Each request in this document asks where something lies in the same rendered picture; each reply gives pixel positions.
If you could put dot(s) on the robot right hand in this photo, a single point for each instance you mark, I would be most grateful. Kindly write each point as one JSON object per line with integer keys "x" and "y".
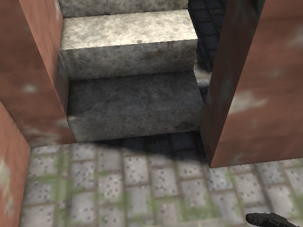
{"x": 268, "y": 220}

